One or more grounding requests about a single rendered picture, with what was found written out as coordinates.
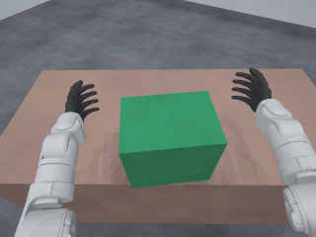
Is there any carton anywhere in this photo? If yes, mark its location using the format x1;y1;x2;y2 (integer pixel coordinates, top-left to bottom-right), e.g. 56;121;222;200
118;91;228;189

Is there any left robot hand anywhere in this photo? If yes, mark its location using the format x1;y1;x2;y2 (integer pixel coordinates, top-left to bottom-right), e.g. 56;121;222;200
65;80;100;121

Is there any right robot hand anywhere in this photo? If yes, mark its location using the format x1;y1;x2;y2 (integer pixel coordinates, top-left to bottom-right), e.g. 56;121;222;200
231;67;272;112

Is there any left robot upper arm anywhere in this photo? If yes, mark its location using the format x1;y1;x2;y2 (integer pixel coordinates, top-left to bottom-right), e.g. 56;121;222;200
17;208;77;237

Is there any right robot upper arm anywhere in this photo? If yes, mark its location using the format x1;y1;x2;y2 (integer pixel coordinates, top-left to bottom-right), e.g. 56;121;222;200
282;182;316;237

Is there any pedestal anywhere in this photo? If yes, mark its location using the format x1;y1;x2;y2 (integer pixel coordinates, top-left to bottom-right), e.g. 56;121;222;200
0;68;316;225

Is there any right robot forearm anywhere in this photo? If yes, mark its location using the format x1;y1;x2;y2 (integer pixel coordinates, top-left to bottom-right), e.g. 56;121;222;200
255;99;316;186

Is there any left robot forearm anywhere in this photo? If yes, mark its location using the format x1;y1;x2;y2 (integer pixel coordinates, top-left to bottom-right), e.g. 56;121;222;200
14;112;86;237

